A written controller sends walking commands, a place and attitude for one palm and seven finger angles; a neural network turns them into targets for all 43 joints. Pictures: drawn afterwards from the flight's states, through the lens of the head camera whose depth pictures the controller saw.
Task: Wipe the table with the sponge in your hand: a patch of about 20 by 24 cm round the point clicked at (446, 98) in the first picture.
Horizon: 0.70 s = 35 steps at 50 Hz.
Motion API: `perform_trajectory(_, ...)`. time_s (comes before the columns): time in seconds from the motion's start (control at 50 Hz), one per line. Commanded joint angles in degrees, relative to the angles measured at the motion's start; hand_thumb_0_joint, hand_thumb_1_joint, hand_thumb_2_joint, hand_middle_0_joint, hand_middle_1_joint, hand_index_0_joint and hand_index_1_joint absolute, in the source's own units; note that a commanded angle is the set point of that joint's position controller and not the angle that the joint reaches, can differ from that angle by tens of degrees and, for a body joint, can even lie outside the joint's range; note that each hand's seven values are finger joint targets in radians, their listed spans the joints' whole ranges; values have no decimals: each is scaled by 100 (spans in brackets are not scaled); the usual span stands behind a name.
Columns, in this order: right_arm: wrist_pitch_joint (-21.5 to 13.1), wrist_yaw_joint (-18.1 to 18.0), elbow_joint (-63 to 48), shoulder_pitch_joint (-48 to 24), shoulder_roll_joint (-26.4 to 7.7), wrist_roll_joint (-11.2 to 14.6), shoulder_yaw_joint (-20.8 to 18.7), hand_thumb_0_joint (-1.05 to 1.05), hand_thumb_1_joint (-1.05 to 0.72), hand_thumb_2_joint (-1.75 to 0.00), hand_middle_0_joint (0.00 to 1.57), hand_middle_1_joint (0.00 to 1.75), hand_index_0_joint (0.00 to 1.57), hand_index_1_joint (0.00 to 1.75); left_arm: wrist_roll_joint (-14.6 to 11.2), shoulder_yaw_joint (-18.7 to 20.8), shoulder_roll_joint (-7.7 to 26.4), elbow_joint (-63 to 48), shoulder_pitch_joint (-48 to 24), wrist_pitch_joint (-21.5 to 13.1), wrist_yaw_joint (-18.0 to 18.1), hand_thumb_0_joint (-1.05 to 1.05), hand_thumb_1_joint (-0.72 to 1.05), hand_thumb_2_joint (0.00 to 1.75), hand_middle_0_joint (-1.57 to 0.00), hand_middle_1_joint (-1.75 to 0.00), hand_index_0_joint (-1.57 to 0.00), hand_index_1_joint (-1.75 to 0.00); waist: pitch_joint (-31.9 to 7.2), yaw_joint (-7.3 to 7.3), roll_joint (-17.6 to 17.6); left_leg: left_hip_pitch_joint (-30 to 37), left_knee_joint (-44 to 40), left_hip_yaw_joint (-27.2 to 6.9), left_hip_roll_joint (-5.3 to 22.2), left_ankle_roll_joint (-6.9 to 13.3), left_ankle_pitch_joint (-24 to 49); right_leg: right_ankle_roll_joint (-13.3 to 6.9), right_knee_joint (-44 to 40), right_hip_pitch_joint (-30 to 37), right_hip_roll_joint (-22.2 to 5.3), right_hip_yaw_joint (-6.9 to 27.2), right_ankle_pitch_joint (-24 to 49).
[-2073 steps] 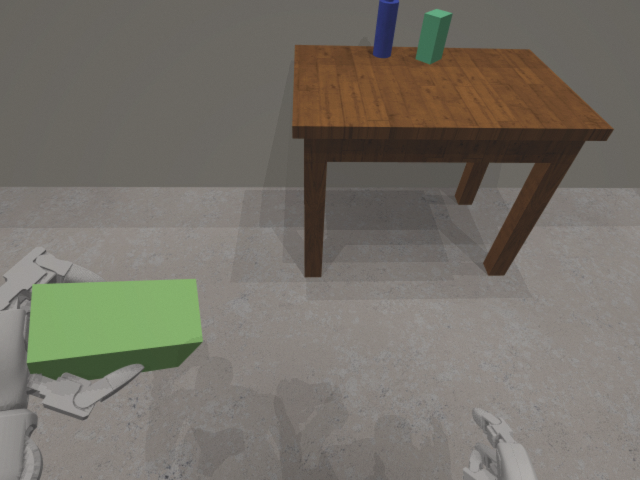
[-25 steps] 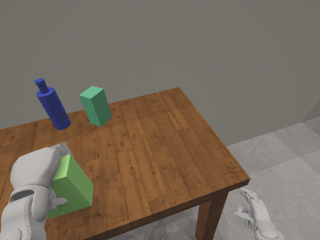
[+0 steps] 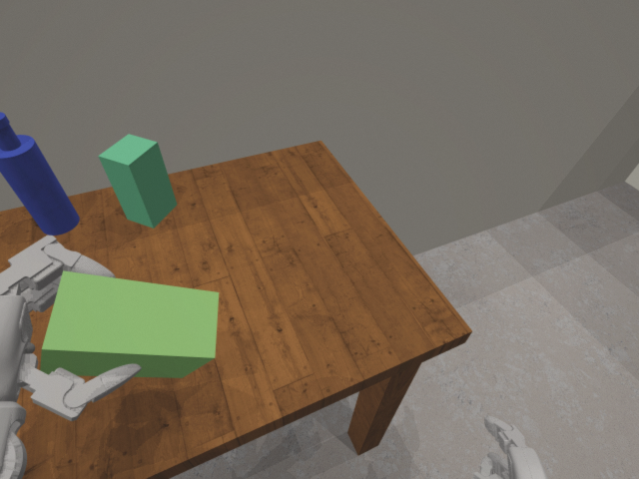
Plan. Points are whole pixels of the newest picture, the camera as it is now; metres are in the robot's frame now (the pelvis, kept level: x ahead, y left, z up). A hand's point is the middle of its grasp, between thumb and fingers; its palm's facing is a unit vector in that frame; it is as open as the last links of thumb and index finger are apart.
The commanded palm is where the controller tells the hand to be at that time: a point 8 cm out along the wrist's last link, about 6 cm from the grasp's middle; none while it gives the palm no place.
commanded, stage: step back with the hand held close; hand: left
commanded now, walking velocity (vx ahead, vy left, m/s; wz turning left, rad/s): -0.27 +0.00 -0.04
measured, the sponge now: (156, 334) +0.23 +0.18 +0.13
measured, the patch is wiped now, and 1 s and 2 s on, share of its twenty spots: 1.00 1.00 1.00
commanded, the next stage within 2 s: stop stepping back and stand still in 1.18 s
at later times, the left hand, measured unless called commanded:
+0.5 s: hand (59, 354) +0.19 +0.24 +0.16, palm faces +0.35 -0.85 -0.39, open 10.5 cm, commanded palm +0.13 +0.28 +0.18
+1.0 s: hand (21, 470) +0.10 +0.22 +0.17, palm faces +0.29 -0.88 -0.37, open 10.5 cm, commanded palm +0.04 +0.27 +0.18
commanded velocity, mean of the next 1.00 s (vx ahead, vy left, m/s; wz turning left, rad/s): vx -0.34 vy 0.00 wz -0.02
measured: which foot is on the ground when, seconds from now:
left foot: down 0.00-1.00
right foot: down 0.00-0.66, up 0.68-1.00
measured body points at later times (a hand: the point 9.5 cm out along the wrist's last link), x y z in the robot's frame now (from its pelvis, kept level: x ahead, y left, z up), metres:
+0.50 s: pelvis -0.03 +0.00 -0.01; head -0.03 +0.02 +0.44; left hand +0.16 +0.29 +0.18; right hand +0.14 -0.23 -0.08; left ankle +0.01 +0.08 -0.73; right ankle +0.00 -0.11 -0.73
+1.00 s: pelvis -0.13 +0.00 +0.00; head -0.12 +0.03 +0.44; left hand +0.08 +0.27 +0.19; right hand +0.04 -0.22 -0.07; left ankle -0.02 +0.10 -0.73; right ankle -0.18 -0.14 -0.73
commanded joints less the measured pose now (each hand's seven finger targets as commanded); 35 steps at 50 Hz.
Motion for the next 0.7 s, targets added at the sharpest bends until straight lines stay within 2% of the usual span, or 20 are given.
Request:
perform_trajectory(0.0, -390, -58, -993, -671, -749, 42, -357, 0, -90, -90, 20, 30, 20, 30, -41, 828, 921, -964, -385, -408, 181, 0, 10, 130, -120, -160, -120, -160, -803, 61, 155, -40, -307, -1003, 1095, 44, 1284, -104, -158, 256, -855, 660, 935)
perform_trajectory(0.1, -477, -27, -989, -607, -807, 34, -382, 0, -90, -90, 20, 30, 20, 30, 37, 771, 958, -1257, -411, -527, 232, 0, 10, 130, -120, -160, -120, -160, -663, 32, 171, -493, -209, -1082, 1009, 47, 412, -231, -109, 148, -950, 859, 901)
perform_trajectory(0.12, -502, -18, -975, -686, -841, 34, -386, 0, -90, -90, 20, 30, 20, 30, 61, 799, 1040, -1434, -476, -561, 256, 0, 10, 130, -120, -160, -120, -160, -703, 25, 450, -489, -315, -1144, 1027, 43, 236, -260, 3, 144, -937, 870, 755)
perform_trajectory(0.16, -547, -17, -981, -610, -834, -3, -388, 0, -90, -90, 20, 30, 20, 30, 128, 893, 1026, -1540, -362, -639, 291, 0, 10, 130, -120, -160, -120, -160, -774, 53, 582, -774, -570, -1265, 1143, 125, 151, -137, 318, 383, -708, 623, 615)
perform_trajectory(0.22, -629, -17, -924, -599, -849, -81, -419, 0, -90, -90, 20, 30, 20, 30, 201, 1094, 1139, -1541, -407, -673, 291, 0, 10, 130, -120, -160, -120, -160, -690, 77, 976, -1034, -1146, -1613, 1445, 268, 22, 56, 921, 503, -315, 331, -248)
perform_trajectory(0.24, -650, -7, -882, -539, -817, -143, -402, 0, -90, -90, 20, 30, 20, 30, 238, 961, 918, -1453, -439, -695, 254, 0, 10, 130, -120, -160, -120, -160, -603, 67, 1061, -1199, -1341, -1694, 1528, 333, -113, 126, 1185, 576, -164, 226, -486)
perform_trajectory(0.28, -714, 0, -813, -468, -794, -200, -404, 0, -90, -90, 20, 30, 20, 30, 268, 935, 848, -1283, -569, -709, 215, 0, 10, 130, -120, -160, -120, -160, -460, 86, 884, -1152, -1188, -1658, 1618, 438, 484, 151, 1022, 573, -165, 243, -443)
perform_trajectory(0.3, -735, 12, -791, -439, -761, -165, -407, 0, -90, -90, 20, 30, 20, 30, 254, 889, 808, -1179, -581, -698, 198, 0, 10, 130, -120, -160, -120, -160, -457, 80, 627, -878, -959, -1570, 1600, 391, 951, 126, 652, 481, -226, 272, -320)
perform_trajectory(0.34, -731, 24, -710, -482, -760, -169, -356, 0, -90, -90, 20, 30, 20, 30, 213, 721, 683, -967, -591, -690, 146, 0, 10, 130, -120, -160, -120, -160, -368, 45, 466, -654, -826, -1484, 1512, 284, 1101, 80, 216, 371, -267, 299, -175)
perform_trajectory(0.38, -710, 28, -726, -542, -783, -108, -384, 0, -90, -90, 20, 30, 20, 30, 229, 656, 686, -930, -754, -674, 134, 0, 10, 130, -120, -160, -120, -160, -461, 41, 202, -644, -523, -1281, 1397, 208, 781, -15, -9, 413, -446, 462, 220)
perform_trajectory(0.46, -588, 50, -832, -558, -680, -14, -424, 0, -90, -90, 20, 30, 20, 30, 142, 603, 773, -1249, -606, -739, 214, 0, 10, 130, -120, -160, -120, -160, -767, -89, -213, -512, 831, -698, 727, -106, -220, -654, -529, -137, -1583, 1612, 1449)
perform_trajectory(0.5, -518, 57, -837, -523, -598, -12, -419, 0, -90, -90, 20, 30, 20, 30, 84, 717, 938, -1390, -478, -795, 288, 0, 10, 130, -120, -160, -120, -160, -865, -135, -544, -294, 1523, -489, 556, -227, -386, -833, -781, -440, -2064, 1871, 1768)
perform_trajectory(0.52, -476, 57, -799, -515, -602, -17, -436, 0, -90, -90, 20, 30, 20, 30, 79, 913, 1139, -1538, -457, -817, 333, 0, 10, 130, -120, -160, -120, -160, -933, -161, -507, -218, 1607, -491, 595, -253, -349, -884, -749, -473, -2144, 1838, 1926)
perform_trajectory(0.56, -415, 52, -880, -629, -541, -21, -402, 0, -90, -90, 20, 30, 20, 30, 78, 921, 1086, -1642, -297, -832, 345, 0, 10, 130, -120, -160, -120, -160, -887, -149, -400, -196, 1186, -432, 696, -236, -74, -694, -461, -522, -1999, 1462, 2018)
perform_trajectory(0.58, -399, 31, -899, -708, -566, -37, -412, 0, -90, -90, 20, 30, 20, 30, 90, 985, 1127, -1661, -226, -845, 364, 0, 10, 130, -120, -160, -120, -160, -768, -119, -126, -227, 785, -481, 777, -193, 54, -565, -303, -594, -1807, 1309, 1835)
perform_trajectory(0.6, -398, 7, -899, -761, -593, -64, -424, 0, -90, -90, 20, 30, 20, 30, 122, 1045, 1106, -1654, -117, -856, 386, 0, 10, 130, -120, -160, -120, -160, -791, -85, 182, -340, 336, -623, 926, -113, 447, -378, -21, -470, -1461, 1042, 1743)
perform_trajectory(0.62, -401, -1, -905, -813, -694, -79, -451, 0, -90, -90, 20, 30, 20, 30, 166, 1232, 1246, -1765, -22, -873, 416, 0, 10, 130, -120, -160, -120, -160, -968, -40, 784, -269, -190, -1111, 1259, 63, 1096, -167, 554, -393, -993, 627, 1378)
perform_trajectory(0.64, -444, 22, -896, -753, -616, -111, -435, 0, -90, -90, 20, 30, 20, 30, 165, 1178, 1137, -1909, 39, -886, 395, 0, 10, 130, -120, -160, -120, -160, -1183, -34, 1283, -185, -844, -1593, 1679, 231, 1525, 90, 1392, -364, -431, 155, -175)
perform_trajectory(0.66, -553, 36, -851, -768, -648, -221, -481, 0, -90, -90, 20, 30, 20, 30, 229, 1189, 1153, -2056, -165, -896, 373, 0, 10, 130, -120, -160, -120, -160, -1191, -21, 1668, -221, -1232, -1985, 2082, 431, 1755, 204, 2390, -535, -115, 171, -1432)
perform_trajectory(0.68, -653, 44, -683, -670, -608, -324, -484, 0, -90, -90, 20, 30, 20, 30, 249, 1169, 1119, -1987, -341, -889, 370, 0, 10, 130, -120, -160, -120, -160, -1043, -17, 1435, -295, -1183, -2047, 2239, 590, 1975, 219, 3031, -716, -85, 418, -1684)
